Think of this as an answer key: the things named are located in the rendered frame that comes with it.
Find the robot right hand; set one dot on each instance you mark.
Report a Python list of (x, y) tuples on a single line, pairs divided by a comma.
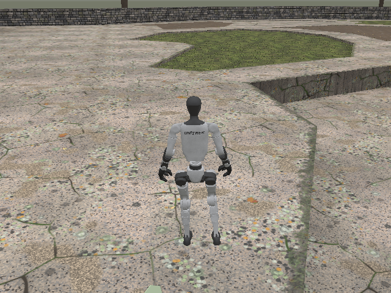
[(229, 169)]

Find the robot right thigh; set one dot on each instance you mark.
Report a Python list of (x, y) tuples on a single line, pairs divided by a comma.
[(210, 182)]

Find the right robot forearm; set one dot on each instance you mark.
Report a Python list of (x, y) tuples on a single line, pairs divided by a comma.
[(224, 159)]

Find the robot torso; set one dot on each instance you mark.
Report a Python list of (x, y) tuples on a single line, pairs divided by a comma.
[(194, 140)]

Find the robot left upper arm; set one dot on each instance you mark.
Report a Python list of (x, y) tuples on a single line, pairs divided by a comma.
[(175, 129)]

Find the left robot forearm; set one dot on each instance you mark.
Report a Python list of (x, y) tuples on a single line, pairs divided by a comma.
[(165, 161)]

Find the robot right upper arm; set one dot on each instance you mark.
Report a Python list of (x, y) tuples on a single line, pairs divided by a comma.
[(213, 128)]

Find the robot left hand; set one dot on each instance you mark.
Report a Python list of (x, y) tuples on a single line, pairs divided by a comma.
[(164, 172)]

